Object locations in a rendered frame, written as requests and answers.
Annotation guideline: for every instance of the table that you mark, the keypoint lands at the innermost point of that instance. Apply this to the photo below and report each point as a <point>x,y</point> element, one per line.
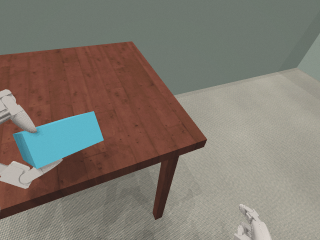
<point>141,122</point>

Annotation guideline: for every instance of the right robot hand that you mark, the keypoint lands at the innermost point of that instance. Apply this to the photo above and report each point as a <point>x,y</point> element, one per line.
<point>258,229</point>

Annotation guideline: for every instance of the sponge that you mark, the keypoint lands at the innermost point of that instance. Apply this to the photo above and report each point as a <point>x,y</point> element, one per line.
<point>58,139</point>

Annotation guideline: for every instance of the left robot hand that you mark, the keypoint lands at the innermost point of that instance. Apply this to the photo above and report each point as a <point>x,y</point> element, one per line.
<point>16,173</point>

